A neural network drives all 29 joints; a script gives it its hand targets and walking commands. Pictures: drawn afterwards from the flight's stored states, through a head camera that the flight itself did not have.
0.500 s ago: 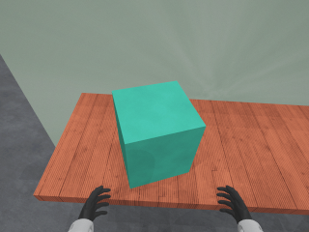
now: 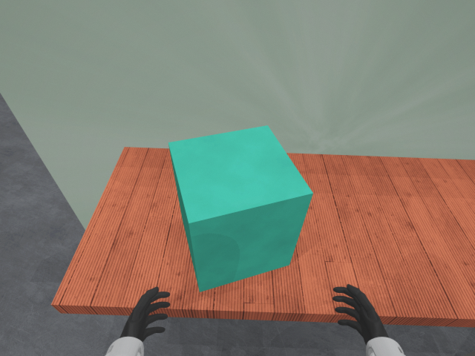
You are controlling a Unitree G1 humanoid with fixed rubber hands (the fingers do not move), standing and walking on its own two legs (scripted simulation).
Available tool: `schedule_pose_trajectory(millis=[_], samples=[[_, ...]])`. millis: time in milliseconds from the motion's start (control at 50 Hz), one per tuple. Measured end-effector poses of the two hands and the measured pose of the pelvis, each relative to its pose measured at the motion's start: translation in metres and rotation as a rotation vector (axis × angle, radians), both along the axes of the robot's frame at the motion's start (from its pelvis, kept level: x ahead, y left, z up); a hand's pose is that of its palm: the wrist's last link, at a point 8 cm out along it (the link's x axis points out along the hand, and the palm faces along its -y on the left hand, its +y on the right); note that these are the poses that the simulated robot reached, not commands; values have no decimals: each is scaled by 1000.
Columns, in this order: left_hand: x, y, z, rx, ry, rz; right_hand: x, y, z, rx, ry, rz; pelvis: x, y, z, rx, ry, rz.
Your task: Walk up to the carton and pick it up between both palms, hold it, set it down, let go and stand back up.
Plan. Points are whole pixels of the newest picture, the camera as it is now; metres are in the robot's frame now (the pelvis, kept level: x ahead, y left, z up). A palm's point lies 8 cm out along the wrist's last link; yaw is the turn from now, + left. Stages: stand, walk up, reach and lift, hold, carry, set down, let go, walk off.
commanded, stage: let go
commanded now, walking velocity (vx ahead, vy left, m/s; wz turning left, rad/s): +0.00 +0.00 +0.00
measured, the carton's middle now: (233, 208) +0.41 +0.05 -0.01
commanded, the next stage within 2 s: stand in 0.04 s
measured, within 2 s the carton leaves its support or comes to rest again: neither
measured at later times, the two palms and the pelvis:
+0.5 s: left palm (125, 340) +0.16 +0.22 -0.07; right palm (373, 329) +0.20 -0.20 -0.05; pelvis +0.00 +0.02 +0.00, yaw +0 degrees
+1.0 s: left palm (126, 341) +0.16 +0.22 -0.07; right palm (373, 330) +0.20 -0.20 -0.05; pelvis +0.00 +0.02 +0.00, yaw +0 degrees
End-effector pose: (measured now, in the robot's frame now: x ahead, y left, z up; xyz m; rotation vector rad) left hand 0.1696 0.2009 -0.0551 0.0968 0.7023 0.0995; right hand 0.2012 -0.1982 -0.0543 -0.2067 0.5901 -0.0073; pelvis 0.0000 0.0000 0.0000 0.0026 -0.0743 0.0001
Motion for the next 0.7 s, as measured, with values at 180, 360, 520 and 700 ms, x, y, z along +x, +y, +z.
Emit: schedule_pose_trajectory(millis=[180, 360, 520, 700], samples=[[-3, 5, -3, -10, -38, -48, 1, -3, 2, -22, 20, 28, 0, 2, 0, -3, -10, 0], [-5, 15, -9, -49, -101, -153, 2, -1, 5, -88, 68, 32, 3, 19, -2, -21, 4, 1], [-6, 16, -10, -47, -115, -168, 3, -1, 6, -97, 81, 36, 4, 21, -2, -22, 6, 2], [-6, 16, -10, -37, -114, -166, 3, -2, 5, -92, 77, 42, 4, 20, -2, -21, 6, 2]])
